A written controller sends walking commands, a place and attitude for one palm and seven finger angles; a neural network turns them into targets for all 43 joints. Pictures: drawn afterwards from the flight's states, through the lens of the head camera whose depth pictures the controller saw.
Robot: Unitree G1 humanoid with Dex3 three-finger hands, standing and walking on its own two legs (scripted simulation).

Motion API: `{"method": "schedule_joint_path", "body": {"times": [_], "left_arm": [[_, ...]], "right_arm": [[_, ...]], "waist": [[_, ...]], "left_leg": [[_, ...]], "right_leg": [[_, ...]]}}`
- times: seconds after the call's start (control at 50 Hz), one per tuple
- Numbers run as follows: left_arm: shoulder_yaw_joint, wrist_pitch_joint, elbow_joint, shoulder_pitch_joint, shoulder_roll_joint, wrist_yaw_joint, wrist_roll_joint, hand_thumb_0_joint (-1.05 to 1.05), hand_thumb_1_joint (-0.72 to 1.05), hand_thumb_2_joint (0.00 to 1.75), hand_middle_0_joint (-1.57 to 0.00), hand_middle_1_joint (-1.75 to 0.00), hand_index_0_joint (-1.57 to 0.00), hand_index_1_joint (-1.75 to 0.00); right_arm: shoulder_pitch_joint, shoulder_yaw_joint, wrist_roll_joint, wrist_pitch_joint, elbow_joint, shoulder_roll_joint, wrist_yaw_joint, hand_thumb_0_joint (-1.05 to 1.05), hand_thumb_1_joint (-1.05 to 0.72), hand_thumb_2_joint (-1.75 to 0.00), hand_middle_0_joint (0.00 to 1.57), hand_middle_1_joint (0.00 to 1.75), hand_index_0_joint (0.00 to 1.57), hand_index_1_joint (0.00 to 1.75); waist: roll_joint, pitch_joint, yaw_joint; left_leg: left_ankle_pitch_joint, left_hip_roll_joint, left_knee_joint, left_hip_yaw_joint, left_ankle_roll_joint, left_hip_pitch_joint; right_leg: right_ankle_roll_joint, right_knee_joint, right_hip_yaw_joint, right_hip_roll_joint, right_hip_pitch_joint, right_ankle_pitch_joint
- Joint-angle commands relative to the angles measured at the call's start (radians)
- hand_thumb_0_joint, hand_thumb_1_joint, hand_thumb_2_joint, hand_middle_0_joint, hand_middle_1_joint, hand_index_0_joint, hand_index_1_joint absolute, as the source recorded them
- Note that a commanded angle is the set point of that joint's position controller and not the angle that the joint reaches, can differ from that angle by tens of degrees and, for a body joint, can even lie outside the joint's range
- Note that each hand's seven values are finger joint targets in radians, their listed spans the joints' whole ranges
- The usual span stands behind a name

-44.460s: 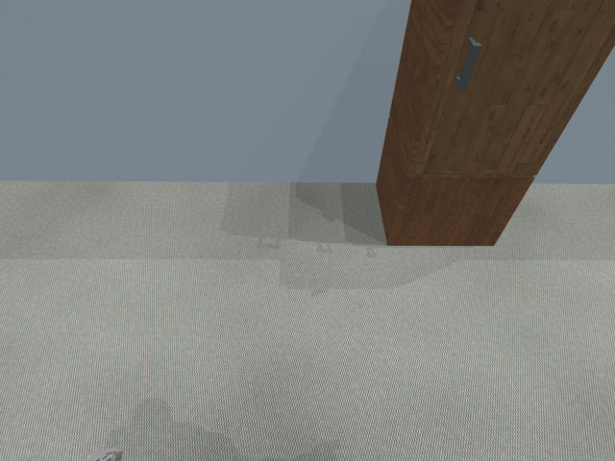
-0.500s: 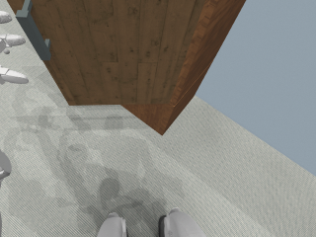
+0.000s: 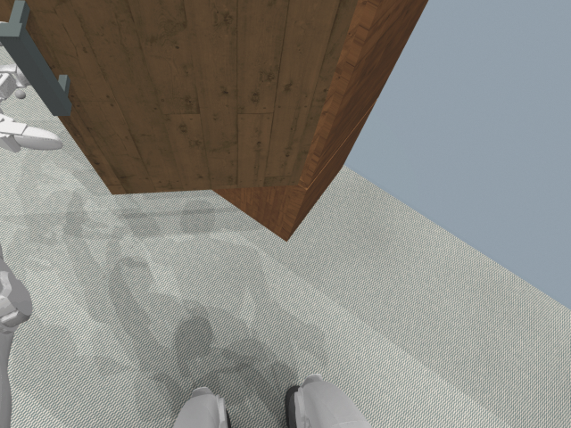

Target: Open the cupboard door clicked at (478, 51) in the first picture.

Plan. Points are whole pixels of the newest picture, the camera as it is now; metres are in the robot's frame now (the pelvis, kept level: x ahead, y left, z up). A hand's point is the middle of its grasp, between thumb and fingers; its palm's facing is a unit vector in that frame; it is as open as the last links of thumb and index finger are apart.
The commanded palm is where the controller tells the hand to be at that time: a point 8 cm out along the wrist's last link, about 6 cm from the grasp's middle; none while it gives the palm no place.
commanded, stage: slide the fingers in behind the handle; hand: left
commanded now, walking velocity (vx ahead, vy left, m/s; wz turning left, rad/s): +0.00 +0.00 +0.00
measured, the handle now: (42, 62) +0.57 +0.25 +0.10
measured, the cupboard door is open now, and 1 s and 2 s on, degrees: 42 43 44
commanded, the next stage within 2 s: close the thumb around the handle in 0.98 s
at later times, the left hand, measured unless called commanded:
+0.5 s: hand (49, 104) +0.50 +0.23 +0.10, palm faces +0.04 -1.00 +0.00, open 14.0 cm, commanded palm +0.48 +0.26 +0.10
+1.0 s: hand (57, 104) +0.50 +0.22 +0.10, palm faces +0.07 -1.00 -0.01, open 14.2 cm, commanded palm +0.48 +0.25 +0.10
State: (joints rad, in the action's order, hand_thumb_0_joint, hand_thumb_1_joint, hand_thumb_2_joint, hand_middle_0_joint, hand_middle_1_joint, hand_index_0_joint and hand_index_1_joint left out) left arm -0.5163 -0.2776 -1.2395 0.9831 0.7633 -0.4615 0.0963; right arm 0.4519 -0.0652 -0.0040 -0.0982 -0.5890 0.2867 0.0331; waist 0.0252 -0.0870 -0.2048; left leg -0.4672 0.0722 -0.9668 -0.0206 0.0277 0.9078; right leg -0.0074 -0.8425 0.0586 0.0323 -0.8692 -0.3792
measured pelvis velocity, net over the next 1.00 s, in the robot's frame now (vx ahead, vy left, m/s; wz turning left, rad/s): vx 0.00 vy -0.02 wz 0.04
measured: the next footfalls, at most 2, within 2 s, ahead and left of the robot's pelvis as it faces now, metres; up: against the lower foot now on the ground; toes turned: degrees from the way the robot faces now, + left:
none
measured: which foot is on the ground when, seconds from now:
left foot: down 0.00-1.00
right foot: down 0.00-1.00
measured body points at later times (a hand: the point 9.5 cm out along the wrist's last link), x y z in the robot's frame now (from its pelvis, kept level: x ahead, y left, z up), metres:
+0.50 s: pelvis +0.01 +0.00 +0.01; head +0.12 +0.02 +0.44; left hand +0.49 +0.29 +0.11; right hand +0.03 -0.27 -0.10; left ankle -0.02 +0.09 -0.68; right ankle +0.00 -0.13 -0.68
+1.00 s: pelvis +0.00 -0.02 +0.00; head +0.12 +0.00 +0.44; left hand +0.49 +0.28 +0.11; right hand -0.01 -0.29 -0.11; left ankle -0.02 +0.09 -0.68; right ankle +0.00 -0.13 -0.68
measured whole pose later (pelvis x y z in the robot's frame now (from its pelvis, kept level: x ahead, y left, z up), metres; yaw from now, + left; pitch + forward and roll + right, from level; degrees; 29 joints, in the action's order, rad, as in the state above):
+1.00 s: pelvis +0.00 -0.02 +0.00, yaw +2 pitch +20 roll -3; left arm -0.39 -0.34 -1.21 0.95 0.59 -0.31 0.14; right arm 0.43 -0.03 0.00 -0.05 -0.66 0.29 0.02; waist 0.03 -0.09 -0.16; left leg -0.45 0.05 -0.94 0.01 0.01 0.84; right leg 0.01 -0.85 0.08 0.02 -0.81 -0.39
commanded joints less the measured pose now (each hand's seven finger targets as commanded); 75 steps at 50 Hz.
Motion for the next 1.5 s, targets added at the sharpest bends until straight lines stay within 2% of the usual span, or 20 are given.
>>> {"method": "schedule_joint_path", "body": {"times": [0.0, 0.04, 0.08, 0.14, 0.28, 0.34, 0.48, 0.62, 0.7, 0.76, 0.8, 0.86, 0.9, 0.94, 1.0, 1.06, 1.12, 1.34, 1.38, 1.48], "left_arm": [[-0.004, -0.073, 0.265, 0.361, 0.245, 0.000, 0.042, 0.00, -0.50, 0.30, -0.30, -1.20, -0.30, -1.20], [0.018, -0.071, 0.283, 0.368, 0.196, 0.007, 0.052, 0.00, -0.50, 0.30, -0.30, -1.20, -0.30, -1.20], [-0.005, -0.064, 0.267, 0.337, 0.213, 0.020, 0.054, 0.00, -0.50, 0.30, -0.30, -1.20, -0.30, -1.20], [0.016, -0.076, 0.324, 0.359, 0.178, 0.041, 0.051, 0.00, -0.50, 0.30, -0.30, -1.20, -0.30, -1.20], [0.046, -0.091, 0.303, 0.321, 0.107, 0.076, 0.054, 0.00, -0.50, 0.30, -0.30, -1.20, -0.30, -1.20], [0.052, -0.100, 0.317, 0.344, 0.101, 0.088, 0.048, 0.00, -0.50, 0.30, -0.30, -1.20, -0.30, -1.20], [0.149, -0.116, 0.305, 0.405, -0.032, 0.106, 0.051, 0.00, -0.50, 0.30, -0.30, -1.20, -0.30, -1.20], [0.151, -0.137, 0.305, 0.440, -0.023, 0.142, 0.025, 0.00, -0.50, 0.30, -0.30, -1.20, -0.30, -1.20], [0.163, -0.130, 0.262, 0.475, -0.016, 0.131, 0.021, 0.00, -0.50, 0.30, -0.30, -1.20, -0.30, -1.20], [0.147, -0.138, 0.284, 0.472, 0.001, 0.122, 0.025, 0.00, -0.50, 0.30, -0.30, -1.20, -0.30, -1.20], [0.186, -0.136, 0.283, 0.451, -0.056, 0.113, 0.034, 0.00, -0.50, 0.30, -0.30, -1.20, -0.30, -1.20], [0.146, -0.135, 0.264, 0.466, 0.002, 0.115, 0.037, 0.00, -0.50, 0.30, -0.30, -1.20, -0.30, -1.20], [0.148, -0.130, 0.263, 0.482, 0.008, 0.112, 0.037, 0.00, -0.50, 0.30, -0.30, -1.20, -0.30, -1.20], [0.161, -0.136, 0.281, 0.470, -0.013, 0.111, 0.036, 0.00, -0.50, 0.30, -0.30, -1.20, -0.30, -1.20], [0.159, -0.122, 0.237, 0.463, -0.004, 0.110, 0.036, 0.00, -0.50, 0.30, -0.30, -1.20, -0.30, -1.20], [0.147, -0.131, 0.276, 0.480, 0.002, 0.110, 0.041, 0.00, -0.50, 0.30, -0.30, -1.20, -0.30, -1.20], [0.181, -0.128, 0.261, 0.478, -0.048, 0.112, 0.046, 0.00, -0.33, 0.37, -0.31, -1.22, -0.31, -1.22], [0.118, -0.111, 0.225, 0.478, 0.050, 0.102, 0.039, 0.00, 0.28, 0.64, -0.36, -1.28, -0.36, -1.28], [0.135, -0.113, 0.238, 0.468, 0.021, 0.098, 0.038, 0.00, 0.40, 0.68, -0.36, -1.30, -0.36, -1.30], [0.115, -0.112, 0.242, 0.419, 0.027, 0.104, 0.043, 0.00, 0.68, 0.80, -0.38, -1.33, -0.38, -1.33]], "right_arm": [[0.186, 0.083, 0.009, 0.005, 0.034, 0.198, 0.006, 0.00, -0.90, -0.90, 0.20, 0.30, 0.20, 0.30], [0.183, 0.087, 0.009, 0.004, 0.027, 0.193, 0.002, 0.00, -0.90, -0.90, 0.20, 0.30, 0.20, 0.30], [0.182, 0.089, 0.009, 0.001, 0.028, 0.195, 0.001, 0.00, -0.90, -0.90, 0.20, 0.30, 0.20, 0.30], [0.173, 0.092, 0.009, 0.003, 0.031, 0.187, -0.003, 0.00, -0.90, -0.90, 0.20, 0.30, 0.20, 0.30], [0.145, 0.092, 0.006, 0.007, 0.030, 0.177, -0.009, 0.00, -0.90, -0.90, 0.20, 0.30, 0.20, 0.30], [0.135, 0.093, 0.005, 0.010, 0.032, 0.175, -0.007, 0.00, -0.90, -0.90, 0.20, 0.30, 0.20, 0.30], [0.124, 0.096, 0.005, 0.027, 0.006, 0.168, -0.008, 0.00, -0.90, -0.90, 0.20, 0.30, 0.20, 0.30], [0.133, 0.096, 0.012, 0.045, -0.008, 0.169, -0.009, 0.00, -0.90, -0.90, 0.20, 0.30, 0.20, 0.30], [0.132, 0.092, 0.008, 0.049, -0.022, 0.173, -0.004, 0.00, -0.90, -0.90, 0.20, 0.30, 0.20, 0.30], [0.140, 0.096, 0.010, 0.054, -0.027, 0.172, -0.002, 0.00, -0.90, -0.90, 0.20, 0.30, 0.20, 0.30], [0.135, 0.094, 0.008, 0.057, -0.024, 0.168, -0.006, 0.00, -0.90, -0.90, 0.20, 0.30, 0.20, 0.30], [0.142, 0.094, 0.008, 0.057, -0.034, 0.176, -0.001, 0.00, -0.90, -0.90, 0.20, 0.30, 0.20, 0.30], [0.140, 0.092, 0.006, 0.060, -0.034, 0.176, 0.001, 0.00, -0.90, -0.90, 0.20, 0.30, 0.20, 0.30], [0.142, 0.093, 0.008, 0.062, -0.033, 0.171, 0.000, 0.00, -0.90, -0.90, 0.20, 0.30, 0.20, 0.30], [0.143, 0.089, 0.006, 0.061, -0.034, 0.176, 0.001, 0.00, -0.90, -0.90, 0.20, 0.30, 0.20, 0.30], [0.149, 0.094, 0.010, 0.065, -0.036, 0.176, 0.001, 0.00, -0.90, -0.90, 0.20, 0.30, 0.20, 0.30], [0.148, 0.092, 0.009, 0.067, -0.035, 0.172, 0.000, 0.00, -0.90, -0.90, 0.20, 0.30, 0.20, 0.30], [0.145, 0.085, 0.008, 0.064, -0.022, 0.179, 0.004, 0.00, -0.90, -0.90, 0.20, 0.30, 0.20, 0.30], [0.147, 0.086, 0.010, 0.063, -0.016, 0.174, 0.001, 0.00, -0.90, -0.90, 0.20, 0.30, 0.20, 0.30], [0.149, 0.089, 0.009, 0.055, -0.008, 0.176, -0.004, 0.00, -0.90, -0.90, 0.20, 0.30, 0.20, 0.30]], "waist": [[0.205, -0.532, 0.023], [0.232, -0.514, 0.017], [0.171, -0.495, 0.023], [0.218, -0.506, 0.028], [0.152, -0.464, 0.029], [0.167, -0.478, 0.032], [0.157, -0.455, 0.003], [0.157, -0.483, 0.005], [0.129, -0.434, -0.012], [0.175, -0.501, -0.001], [0.165, -0.475, -0.003], [0.133, -0.461, -0.009], [0.136, -0.434, -0.013], [0.172, -0.478, -0.007], [0.130, -0.421, -0.016], [0.166, -0.482, -0.007], [0.144, -0.441, -0.021], [0.137, -0.463, -0.011], [0.172, -0.474, -0.007], [0.140, -0.477, 0.007]], "left_leg": [[0.643, -0.023, 0.075, 0.083, -0.008, -0.489], [0.694, -0.016, 0.074, 0.091, -0.015, -0.531], [0.661, -0.021, 0.079, 0.083, -0.007, -0.483], [0.700, -0.022, 0.082, 0.084, -0.013, -0.522], [0.666, -0.025, 0.092, 0.082, -0.012, -0.496], [0.654, -0.029, 0.092, 0.078, -0.011, -0.499], [0.577, -0.030, 0.096, 0.087, -0.013, -0.515], [0.528, -0.039, 0.097, 0.089, -0.009, -0.499], [0.443, -0.044, 0.104, 0.082, -0.001, -0.435], [0.489, -0.043, 0.097, 0.084, -0.005, -0.488], [0.491, -0.042, 0.102, 0.085, -0.005, -0.489], [0.460, -0.044, 0.100, 0.079, 0.002, -0.447], [0.420, -0.047, 0.108, 0.073, 0.005, -0.416], [0.461, -0.047, 0.105, 0.076, 0.001, -0.461], [0.420, -0.047, 0.110, 0.074, 0.004, -0.413], [0.482, -0.044, 0.100, 0.081, 0.000, -0.469], [0.478, -0.043, 0.102, 0.084, 0.002, -0.464], [0.454, -0.046, 0.094, 0.073, 0.003, -0.407], [0.496, -0.043, 0.092, 0.077, -0.003, -0.442], [0.519, -0.040, 0.093, 0.080, -0.004, -0.445]], "right_leg": [[0.028, 0.044, -0.005, 0.041, 0.189, 0.406], [0.027, 0.047, 0.002, 0.041, 0.150, 0.401], [0.025, 0.050, -0.003, 0.040, 0.194, 0.423], [0.027, 0.050, -0.003, 0.037, 0.188, 0.431], [0.026, 0.051, -0.002, 0.035, 0.212, 0.431], [0.025, 0.050, -0.009, 0.031, 0.218, 0.429], [0.025, 0.057, -0.006, 0.029, 0.165, 0.363], [0.031, 0.051, -0.012, 0.026, 0.177, 0.348], [0.028, 0.062, -0.019, 0.023, 0.187, 0.327], [0.031, 0.057, -0.020, 0.023, 0.189, 0.345], [0.031, 0.062, -0.013, 0.026, 0.180, 0.339], [0.028, 0.066, -0.023, 0.025, 0.198, 0.346], [0.027, 0.074, -0.028, 0.023, 0.212, 0.334], [0.030, 0.065, -0.023, 0.023, 0.203, 0.349], [0.027, 0.072, -0.023, 0.023, 0.198, 0.326], [0.030, 0.061, -0.022, 0.022, 0.192, 0.354], [0.030, 0.064, -0.015, 0.025, 0.166, 0.337], [0.026, 0.055, -0.027, 0.021, 0.208, 0.355], [0.028, 0.048, -0.019, 0.022, 0.190, 0.366], [0.027, 0.047, -0.014, 0.026, 0.198, 0.372]]}}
